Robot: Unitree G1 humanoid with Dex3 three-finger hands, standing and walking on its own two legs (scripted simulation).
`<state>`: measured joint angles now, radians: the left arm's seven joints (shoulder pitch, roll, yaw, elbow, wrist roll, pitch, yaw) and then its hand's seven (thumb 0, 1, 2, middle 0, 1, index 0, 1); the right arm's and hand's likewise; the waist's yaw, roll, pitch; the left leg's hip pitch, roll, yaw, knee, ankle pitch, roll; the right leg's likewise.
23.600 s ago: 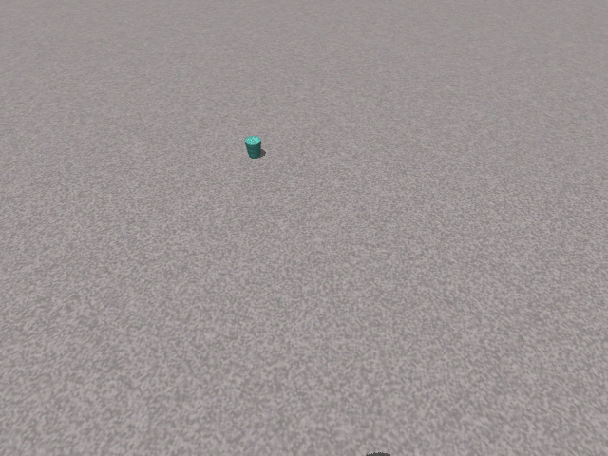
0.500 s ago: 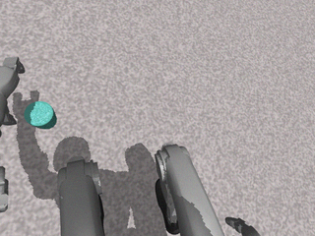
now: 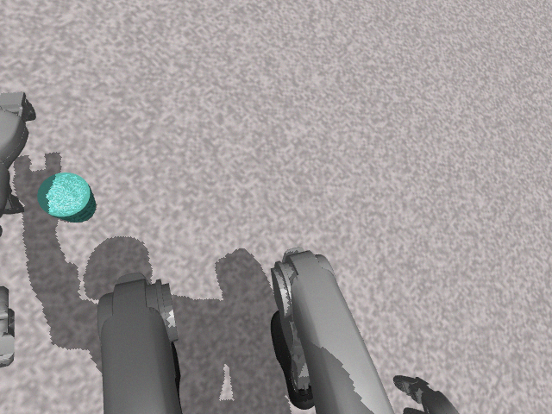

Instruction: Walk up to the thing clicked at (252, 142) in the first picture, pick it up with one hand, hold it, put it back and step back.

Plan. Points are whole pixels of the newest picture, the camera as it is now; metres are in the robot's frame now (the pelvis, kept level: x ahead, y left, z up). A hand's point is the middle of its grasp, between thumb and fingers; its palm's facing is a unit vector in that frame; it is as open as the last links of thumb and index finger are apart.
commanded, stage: withdraw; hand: left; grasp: from above
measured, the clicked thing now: (72, 201) +0.50 +0.29 -0.34
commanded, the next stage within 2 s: none
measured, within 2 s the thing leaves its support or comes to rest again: neither
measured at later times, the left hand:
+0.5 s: hand out of the picture +0.48 +0.31 -0.10, palm faces -0.43 -0.03 -0.90, open 14.1 cm
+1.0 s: hand (6, 175) +0.47 +0.30 -0.12, palm faces -0.48 -0.05 -0.88, open 14.1 cm
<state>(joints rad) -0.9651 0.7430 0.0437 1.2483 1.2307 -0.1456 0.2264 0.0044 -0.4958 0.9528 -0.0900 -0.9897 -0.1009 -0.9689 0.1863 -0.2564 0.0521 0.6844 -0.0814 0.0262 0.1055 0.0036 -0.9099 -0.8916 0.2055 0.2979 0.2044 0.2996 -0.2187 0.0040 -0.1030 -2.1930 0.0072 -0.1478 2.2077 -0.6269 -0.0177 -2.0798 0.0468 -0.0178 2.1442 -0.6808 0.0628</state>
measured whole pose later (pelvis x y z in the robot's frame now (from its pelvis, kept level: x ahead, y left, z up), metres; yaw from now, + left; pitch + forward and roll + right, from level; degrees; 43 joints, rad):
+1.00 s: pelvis +0.00 +0.00 +0.01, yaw +0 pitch +35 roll -8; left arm -0.96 0.71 -0.02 1.27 1.16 -0.12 0.15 0.00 -0.49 0.95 -0.08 -0.99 -0.10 -0.97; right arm 0.20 -0.25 0.05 0.69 -0.07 0.03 0.10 0.00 -0.91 -0.89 0.21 0.30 0.20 0.30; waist -0.20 0.01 -0.12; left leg -2.16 0.01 -0.14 2.17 -0.63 -0.01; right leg -2.05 0.05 -0.01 2.11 -0.68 0.06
